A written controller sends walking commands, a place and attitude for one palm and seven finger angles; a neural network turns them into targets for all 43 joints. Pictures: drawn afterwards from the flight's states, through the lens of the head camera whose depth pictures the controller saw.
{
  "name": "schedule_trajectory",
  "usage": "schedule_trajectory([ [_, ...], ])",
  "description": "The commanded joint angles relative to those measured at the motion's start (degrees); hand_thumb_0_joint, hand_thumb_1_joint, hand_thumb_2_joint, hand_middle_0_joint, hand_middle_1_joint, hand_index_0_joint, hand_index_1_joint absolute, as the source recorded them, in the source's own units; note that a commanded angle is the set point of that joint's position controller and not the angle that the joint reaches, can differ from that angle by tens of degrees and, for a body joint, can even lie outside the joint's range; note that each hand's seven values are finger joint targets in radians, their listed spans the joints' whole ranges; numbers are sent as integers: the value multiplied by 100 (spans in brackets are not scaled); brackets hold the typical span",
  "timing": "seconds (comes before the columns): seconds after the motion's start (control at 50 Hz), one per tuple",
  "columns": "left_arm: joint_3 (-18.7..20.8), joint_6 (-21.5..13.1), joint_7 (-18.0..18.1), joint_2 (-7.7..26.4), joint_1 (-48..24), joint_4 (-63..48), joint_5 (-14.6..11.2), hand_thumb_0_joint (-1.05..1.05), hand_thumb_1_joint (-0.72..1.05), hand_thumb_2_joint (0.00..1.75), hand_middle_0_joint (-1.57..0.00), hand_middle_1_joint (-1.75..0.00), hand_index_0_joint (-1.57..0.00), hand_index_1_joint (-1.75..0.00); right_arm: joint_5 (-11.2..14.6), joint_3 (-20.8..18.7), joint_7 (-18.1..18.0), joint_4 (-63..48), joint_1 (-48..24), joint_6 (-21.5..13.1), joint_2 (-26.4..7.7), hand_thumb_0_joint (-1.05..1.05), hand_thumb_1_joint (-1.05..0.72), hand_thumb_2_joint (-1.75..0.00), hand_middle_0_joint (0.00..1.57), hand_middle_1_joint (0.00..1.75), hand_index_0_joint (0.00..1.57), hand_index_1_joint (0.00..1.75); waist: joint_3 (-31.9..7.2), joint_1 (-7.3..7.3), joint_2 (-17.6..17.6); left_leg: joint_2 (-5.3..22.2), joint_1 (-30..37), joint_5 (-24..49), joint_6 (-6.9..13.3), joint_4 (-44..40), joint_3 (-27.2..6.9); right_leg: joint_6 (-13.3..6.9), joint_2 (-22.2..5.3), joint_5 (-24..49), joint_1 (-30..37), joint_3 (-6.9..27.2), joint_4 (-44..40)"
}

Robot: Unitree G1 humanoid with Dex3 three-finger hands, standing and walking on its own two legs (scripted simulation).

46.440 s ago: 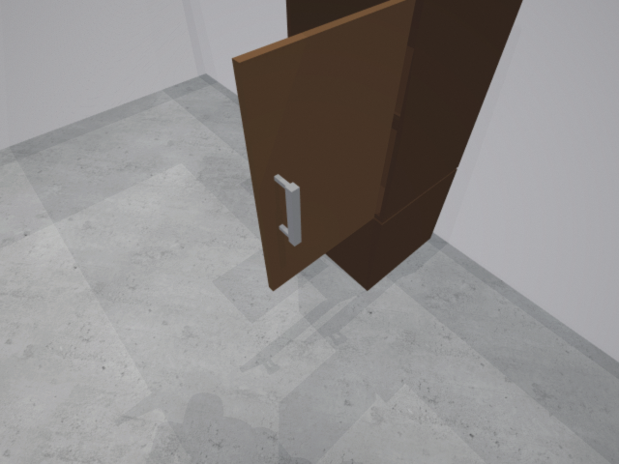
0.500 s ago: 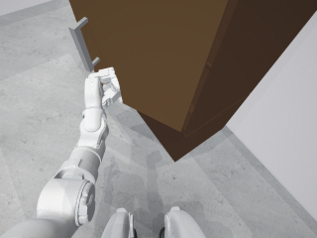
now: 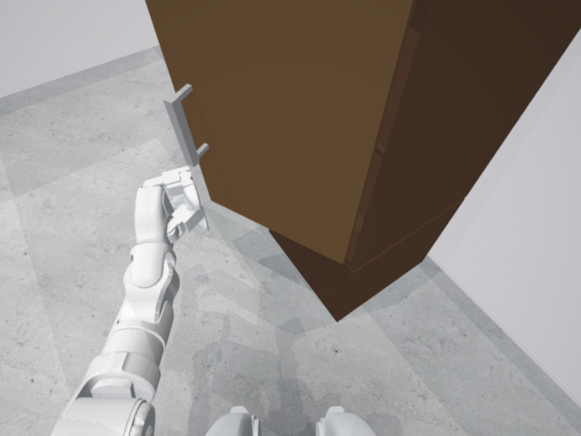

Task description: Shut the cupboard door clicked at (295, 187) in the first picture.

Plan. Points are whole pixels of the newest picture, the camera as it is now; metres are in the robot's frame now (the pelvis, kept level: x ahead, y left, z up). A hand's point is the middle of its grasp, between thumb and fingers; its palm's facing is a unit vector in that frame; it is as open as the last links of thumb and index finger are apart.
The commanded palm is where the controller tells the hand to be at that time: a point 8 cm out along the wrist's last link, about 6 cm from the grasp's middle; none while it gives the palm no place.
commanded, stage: draw the hand back to the body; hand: left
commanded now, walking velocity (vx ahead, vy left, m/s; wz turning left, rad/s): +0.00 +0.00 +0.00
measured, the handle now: (189, 127) +0.64 +0.18 +0.01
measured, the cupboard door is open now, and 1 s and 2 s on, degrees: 26 26 26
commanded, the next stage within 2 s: step back with the hand held close in 1.28 s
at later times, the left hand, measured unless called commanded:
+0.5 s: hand (75, 260) +0.30 +0.21 +0.15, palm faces +0.17 -0.96 -0.23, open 3.4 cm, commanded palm +0.25 +0.26 +0.17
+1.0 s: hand out of the picture +0.20 +0.31 +0.23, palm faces +0.49 -0.75 -0.44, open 6.8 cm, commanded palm +0.16 +0.33 +0.24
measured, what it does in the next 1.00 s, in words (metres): rises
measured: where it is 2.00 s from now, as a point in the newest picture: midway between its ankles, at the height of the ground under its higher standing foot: outside the picture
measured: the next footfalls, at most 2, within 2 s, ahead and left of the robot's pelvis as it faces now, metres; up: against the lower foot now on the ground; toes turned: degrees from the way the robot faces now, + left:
none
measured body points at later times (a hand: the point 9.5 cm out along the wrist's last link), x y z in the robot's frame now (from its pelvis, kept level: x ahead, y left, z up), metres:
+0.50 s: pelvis +0.03 +0.02 +0.06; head +0.02 +0.01 +0.51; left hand +0.28 +0.26 +0.16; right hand +0.24 -0.19 -0.01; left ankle +0.02 +0.10 -0.67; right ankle +0.01 -0.08 -0.67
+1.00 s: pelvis +0.03 +0.03 +0.07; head +0.01 +0.00 +0.52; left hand +0.17 +0.34 +0.26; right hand +0.22 -0.19 -0.02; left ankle +0.02 +0.10 -0.67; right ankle +0.01 -0.08 -0.67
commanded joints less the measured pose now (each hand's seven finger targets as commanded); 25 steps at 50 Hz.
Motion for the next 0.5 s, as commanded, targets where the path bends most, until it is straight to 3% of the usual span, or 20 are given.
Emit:
schedule_trajectory([
  [0.0, -145, -235, -181, 713, -1602, -1877, -171, 0, 90, 90, -130, -150, -130, -150, 97, -297, -222, -740, -258, -363, -870, 0, -90, -90, 20, 30, 20, 30, -1641, 11, -481, -59, 1456, 907, 58, -970, -255, 344, -244, 1391, 1578, 409, -1471],
  [0.06, -30, -129, -308, 866, -811, -2405, -272, 0, 90, 90, -130, -150, -130, -150, 136, -260, -251, -826, -439, -461, -861, 0, -90, -90, 20, 30, 20, 30, -1740, 245, -48, -56, 1984, 1269, 25, -1211, -293, 267, -236, 1746, 1816, 280, -1475],
  [0.08, -214, -53, -378, 730, -524, -2521, -294, 0, 90, 90, -130, -150, -130, -150, 165, -227, -245, -884, -532, -483, -843, 0, -90, -90, 20, 30, 20, 30, -1545, 243, -127, -52, 2032, 1340, 32, -1292, -302, 269, -235, 1843, 1856, 253, -1512],
  [0.1, -172, 22, -428, 765, -331, -2691, -347, 0, 90, 90, -127, -147, -127, -147, 182, -214, -243, -927, -619, -515, -840, 0, -90, -90, 20, 30, 20, 30, -1411, 301, -34, -45, 2096, 1352, 19, -1376, -321, 249, -233, 1837, 1867, 208, -1539],
  [0.14, -9, 218, -519, 960, 226, -2922, -439, 0, 90, 90, -122, -141, -122, -141, 215, -195, -267, -1028, -752, -538, -868, 0, -90, -90, 20, 30, 20, 30, -1258, 392, -222, -47, 2136, 1434, 36, -1484, -329, 249, -236, 1933, 2077, 216, -1621],
  [0.18, -49, 386, -617, 941, 435, -3412, -519, 0, 90, 90, -116, -135, -116, -135, 253, -158, -287, -1152, -951, -575, -836, 0, -90, -90, 20, 30, 20, 30, -1190, 425, -193, -51, 2271, 1534, 43, -1598, -325, 250, -264, 2083, 2245, 206, -1682],
  [0.2, -465, 712, -390, 1251, 576, -3838, 22, 0, 90, 90, -113, -132, -113, -132, 297, -194, -399, -1289, -1207, -344, -674, 0, -90, -90, 20, 30, 20, 30, -1395, 428, -473, -34, 2546, 1504, 8, -1915, -338, 344, -456, 2099, 2690, 570, -2068],
  [0.28, -435, 1391, -33, 1280, 826, -4502, 118, 0, 90, 90, -102, -120, -102, -120, 308, -46, -669, -1354, -1529, -169, -631, 0, -90, -90, 20, 30, 20, 30, -513, 362, -128, -6, 3018, 1466, 47, -2451, -393, 308, -444, 1911, 2832, 439, -2630],
  [0.34, -275, 1659, 75, 1443, 1212, -5037, 155, 0, 90, 90, -94, -111, -94, -111, 282, -1, -770, -1346, -1625, -225, -640, 0, -90, -90, 20, 30, 20, 30, -560, 423, -145, 46, 3681, 1935, 59, -2766, -479, 246, -357, 2187, 3128, 266, -2868],
  [0.36, -299, 1752, 93, 1367, 1396, -5207, 155, 0, 90, 90, -92, -108, -92, -108, 268, 41, -770, -1362, -1651, -248, -594, 0, -90, -90, 20, 30, 20, 30, -579, 428, -6, 56, 3880, 2119, 50, -2850, -486, 237, -378, 2332, 3259, 236, -2900],
  [0.48, -40, 2139, 151, 1405, 2441, -5821, 179, 0, 90, 90, -75, -90, -75, -90, 171, 148, -700, -1351, -1782, -358, -576, 0, -90, -90, 20, 30, 20, 30, -41, 516, -1, 111, 4204, 2446, -45, -3351, -571, 212, -363, 2446, 3664, 114, -3342],
])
